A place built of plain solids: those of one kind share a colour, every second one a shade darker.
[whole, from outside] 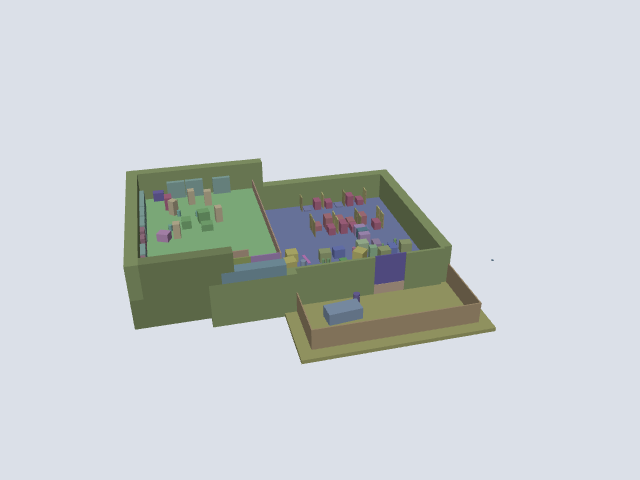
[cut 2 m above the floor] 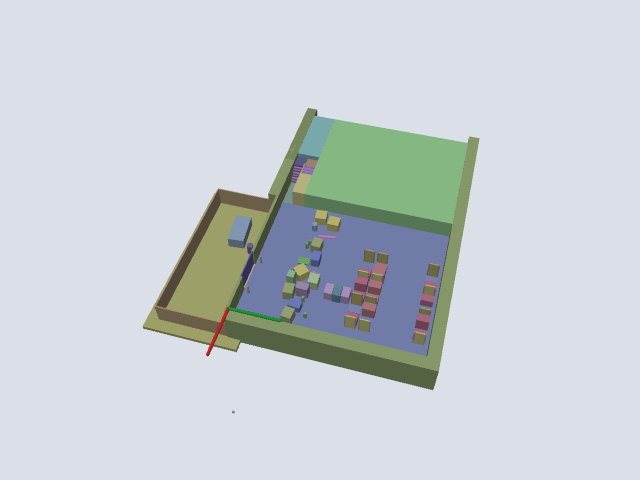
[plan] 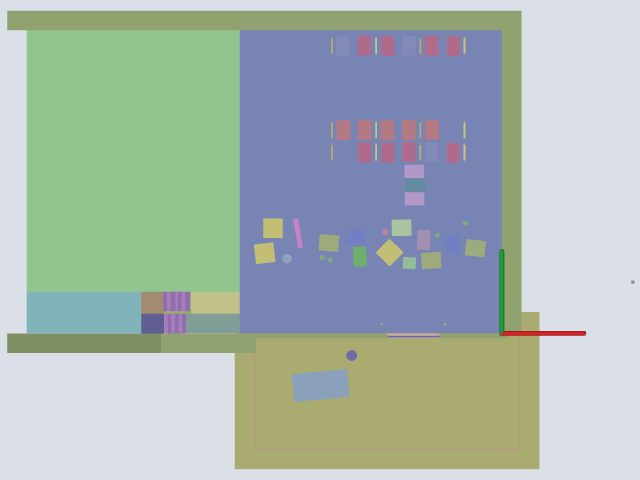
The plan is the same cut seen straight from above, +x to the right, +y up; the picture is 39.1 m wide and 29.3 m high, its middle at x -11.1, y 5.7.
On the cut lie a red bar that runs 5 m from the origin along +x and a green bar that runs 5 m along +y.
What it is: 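Into the block by a corridor 1.20 m broad, 7 risers of 0.210 m, a half turn on a landing, 8 more; up to a loft floor 3.15 m over the hall's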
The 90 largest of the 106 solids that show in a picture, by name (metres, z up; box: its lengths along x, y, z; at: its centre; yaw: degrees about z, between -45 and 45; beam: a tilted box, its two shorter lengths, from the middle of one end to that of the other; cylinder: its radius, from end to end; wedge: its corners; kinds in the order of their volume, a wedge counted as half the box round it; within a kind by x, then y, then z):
{
 "floor_loft_metal_1": {"box": [13.0, 15.95, 3.55], "at": [-22.5, 10.52, 1.38]},
 "wall_metal_1": {"box": [1.2, 20.9, 3.6], "at": [-29.6, 9.25, 4.55]},
 "wall_metal_2": {"box": [9.39, 1.2, 6.75], "at": [-25.5, -0.6, 2.98]},
 "wall_metal_3": {"box": [15.4, 1.2, 6.75], "at": [-22.5, 19.1, 2.98]},
 "wall_metal_4": {"box": [8.21, 1.2, 4.7], "at": [-19.1, -0.6, 0.85]},
 "wall_metal_5": {"box": [8.3, 0.3, 4.7], "at": [-11.15, -0.15, 0.85]},
 "wall_metal_6": {"box": [18.4, 1.2, 3.6], "at": [-8.0, 19.1, 1.4]},
 "wall_metal_7": {"box": [4.1, 0.3, 4.7], "at": [-1.75, -0.15, 0.85]},
 "wall_metal_8": {"box": [1.2, 19.7, 4.7], "at": [0.6, 9.85, 0.85]},
 "floor_hall_asphalt_1": {"box": [16.0, 18.5, 1.5], "at": [-8.0, 9.25, -0.75]},
 "yard_yard_asphalt_1": {"box": [18.6, 9.6, 0.4], "at": [-7.0, -3.5, -1.3]},
 "floor_lofte_metal_1": {"box": [6.99, 2.55, 3.55], "at": [-25.5, 1.27, 1.38]},
 "floor_lfland_metal_1": {"box": [2.96, 1.35, 4.65], "at": [-17.48, 1.87, 0.82]},
 "shelf_1": {"box": [0.5, 2.0, 1.99], "at": [-28.71, 3.67, 4.14]},
 "shelf_2": {"box": [0.5, 2.0, 1.99], "at": [-28.71, 9.38, 4.14]},
 "shelf_3": {"box": [0.5, 2.0, 1.99], "at": [-28.71, 11.57, 4.15]},
 "shelf_4": {"box": [0.5, 2.0, 1.96], "at": [-28.71, 13.76, 4.13]},
 "shelf_5": {"box": [0.5, 2.0, 1.93], "at": [-28.71, 15.82, 4.11]},
 "shelf_6": {"box": [2.0, 0.5, 1.98], "at": [-24.93, 18.21, 4.14]},
 "shelf_7": {"box": [2.0, 0.5, 1.99], "at": [-22.87, 18.21, 4.14]},
 "shelf_8": {"box": [2.0, 0.5, 1.94], "at": [-19.75, 18.21, 4.12]},
 "floor_lfin_asphalt_1": {"box": [6.01, 1.2, 1.5], "at": [-19.0, 0.6, -0.75]},
 "fence_metal_1": {"box": [0.12, 7.12, 2.6], "at": [-15.06, -3.56, -0.2]},
 "fence_metal_2": {"box": [16.24, 0.12, 2.6], "at": [-7.0, -7.06, -0.2]},
 "fence_metal_3": {"box": [0.12, 7.24, 2.6], "at": [1.06, -3.5, -0.2]},
 "load_cartons_1": {"box": [0.8, 1.2, 1.47], "at": [-25.97, 15.67, 3.89], "yaw": 0.3},
 "load_cartons_2": {"box": [0.8, 1.2, 1.11], "at": [-8.39, 17.57, 0.56]},
 "load_cartons_3": {"box": [0.8, 1.2, 0.89], "at": [-8.37, 11.05, 0.45]},
 "load_cartons_4": {"box": [0.8, 1.2, 0.84], "at": [-6.98, 17.55, 0.42]},
 "load_cartons_5": {"box": [0.8, 1.2, 1.28], "at": [-6.96, 11.03, 0.64]},
 "load_cartons_6": {"box": [0.8, 1.2, 0.72], "at": [-5.66, 11.08, 0.36]},
 "load_cartons_7": {"box": [0.8, 1.2, 1.36], "at": [-4.29, 17.55, 0.68]},
 "load_cartons_8": {"box": [0.8, 1.2, 0.91], "at": [-2.97, 11.02, 0.45]},
 "load_cartons_9": {"box": [0.8, 1.2, 0.72], "at": [-2.97, 17.53, 0.36]},
 "wall_lfhigh_metal_1": {"box": [6.01, 1.2, 1.15], "at": [-19.0, -0.6, 3.77]},
 "skip_yard_1": {"box": [3.4, 1.7, 1.23], "at": [-11.06, -3.19, -0.49], "yaw": 5.4},
 "step_1": {"box": [0.31, 1.2, 1.31], "at": [-20.55, 0.6, 0.6]},
 "step_2": {"box": [0.31, 1.2, 1.73], "at": [-20.52, 1.95, 0.81]},
 "step_3": {"box": [0.31, 1.2, 1.1], "at": [-20.33, 0.6, 0.5]},
 "step_4": {"box": [0.31, 1.2, 1.94], "at": [-20.29, 1.95, 0.92]},
 "step_5": {"box": [0.31, 1.2, 0.89], "at": [-20.1, 0.6, 0.4]},
 "step_6": {"box": [0.31, 1.2, 2.15], "at": [-20.07, 1.95, 1.02]},
 "step_7": {"box": [0.31, 1.2, 0.68], "at": [-19.88, 0.6, 0.29]},
 "step_8": {"box": [0.31, 1.2, 2.57], "at": [-19.62, 1.95, 1.24]},
 "step_9": {"box": [0.31, 1.2, 2.78], "at": [-19.39, 1.95, 1.34]},
 "step_10": {"box": [0.31, 1.2, 2.99], "at": [-19.17, 1.95, 1.45]},
 "load_sacks_1": {"box": [0.84, 1.22, 0.64], "at": [-9.67, 12.41, 0.32]},
 "load_sacks_2": {"box": [0.84, 1.22, 1.5], "at": [-8.38, 12.44, 0.75]},
 "load_sacks_3": {"box": [0.84, 1.22, 1.17], "at": [-6.99, 12.4, 0.58]},
 "load_sacks_4": {"box": [0.84, 1.22, 0.72], "at": [-5.67, 12.41, 0.36]},
 "load_sacks_5": {"box": [0.84, 1.22, 1.23], "at": [-4.26, 12.43, 0.62]},
 "cage_1": {"box": [0.72, 0.8, 1.68], "at": [-25.5, 14.06, 3.99], "yaw": 42.1},
 "cage_2": {"box": [0.72, 0.8, 1.67], "at": [-25.42, 8.72, 3.98], "yaw": -3.6},
 "cage_3": {"box": [0.72, 0.8, 1.67], "at": [-23.4, 16.21, 3.99], "yaw": 4.6},
 "cage_4": {"box": [0.8, 0.72, 1.74], "at": [-21.61, 15.52, 4.02], "yaw": -1.6},
 "cage_5": {"box": [0.72, 0.8, 1.7], "at": [-20.87, 11.28, 4.0], "yaw": 6.2},
 "load_drums_hall_1": {"box": [1.2, 1.2, 1.03], "at": [-14.48, 4.89, 0.52], "yaw": 6.8},
 "load_drums_hall_2": {"box": [1.2, 1.2, 1.04], "at": [-13.97, 6.41, 0.52], "yaw": -0.3},
 "load_drums_hall_3": {"box": [1.2, 1.2, 1.03], "at": [-6.86, 4.93, 0.52], "yaw": -44.3},
 "ibc_hall_1": {"box": [1.2, 1.0, 1.16], "at": [-10.56, 5.52, 0.58], "yaw": -4.6},
 "ibc_hall_2": {"box": [1.2, 1.0, 1.16], "at": [-4.31, 4.45, 0.58], "yaw": 3.8},
 "ibc_hall_3": {"box": [1.2, 1.0, 1.16], "at": [-1.61, 5.2, 0.58], "yaw": -6.4},
 "load_crate_1": {"box": [1.0, 1.2, 0.93], "at": [-24.34, 10.77, 3.61], "yaw": 0.3},
 "load_crate_2": {"box": [1.2, 1.0, 1.27], "at": [-22.45, 11.56, 3.79], "yaw": 6.6},
 "load_crate_3": {"box": [1.2, 1.0, 0.74], "at": [-22.27, 9.71, 3.52], "yaw": -1.3},
 "floor_1": {"box": [1.36, 1.35, 1.52], "at": [-21.33, 1.87, 0.71]},
 "rail_loft_1": {"box": [3.17, 0.12, 1.1], "at": [-20.54, 2.61, 3.7]},
 "rail_loft_2": {"box": [0.12, 17.3, 1.1], "at": [-16.06, 9.85, 3.7]},
 "floor_l1a_1": {"box": [1.39, 1.2, 1.52], "at": [-21.32, 0.6, 0.71]},
 "load_bales_barred_1": {"box": [1.2, 0.8, 1.14], "at": [-5.35, 9.89, 0.57]},
 "load_bales_barred_2": {"box": [1.2, 0.8, 1.1], "at": [-5.33, 8.21, 0.55]},
 "load_sacks_hall_1": {"box": [1.22, 0.84, 1.04], "at": [-8.94, 5.89, 0.52], "yaw": 2.2},
 "load_sacks_hall_2": {"box": [0.84, 1.22, 0.77], "at": [-3.01, 5.45, 0.38], "yaw": -5.6},
 "cabinet_1": {"box": [0.45, 1.0, 1.87], "at": [-28.73, 6.29, 4.08]},
 "cabinet_2": {"box": [0.45, 1.0, 1.87], "at": [-28.73, 7.82, 4.08]},
 "floor_sill_concrete_1": {"box": [3.2, 0.3, 1.5], "at": [-5.4, -0.15, -0.75]},
 "load_crate_hall_1": {"box": [1.2, 1.0, 1.12], "at": [-6.12, 6.45, 0.56], "yaw": 1.1},
 "load_cartons_hall_1": {"box": [0.8, 1.2, 1.37], "at": [-4.77, 5.7, 0.68], "yaw": -1.7},
 "shutter_metal_1": {"box": [3.2, 0.12, 3.3], "at": [-5.4, -0.2, 1.65]},
 "load_cartons_barred_1": {"box": [1.2, 0.8, 1.15], "at": [-5.28, 9.05, 0.57]},
 "wall_1": {"box": [1.69, 0.15, 4.3], "at": [-19.8, 1.27, 2.1]},
 "stillage_1": {"box": [1.2, 1.0, 0.87], "at": [-26.74, 8.5, 3.58], "yaw": -25.0},
 "cage_hall_1": {"box": [0.8, 0.72, 1.69], "at": [-5.64, 4.29, 0.85], "yaw": -3.8},
 "pallets_1": {"box": [1.2, 0.8, 1.01], "at": [-26.97, 18.06, 3.65]},
 "rack_web_1": {"box": [0.12, 0.9, 1.85], "at": [-7.67, 11.05, 0.93]},
 "rack_web_2": {"box": [0.12, 0.9, 1.85], "at": [-4.97, 11.05, 0.93]},
 "rack_web_3": {"box": [0.12, 0.9, 1.85], "at": [-2.27, 11.05, 0.93]},
 "tyres_yard_1": {"cylinder": 0.33, "from": [-9.17, -1.35, -1.1], "to": [-9.17, -1.35, 0.06]},
 "rail_lfland_1": {"box": [2.91, 0.12, 1.1], "at": [-17.51, 1.26, 3.7]},
 "drum_hall_1": {"cylinder": 0.29, "from": [-13.11, 4.56, 0.0], "to": [-13.11, 4.56, 0.9]}
}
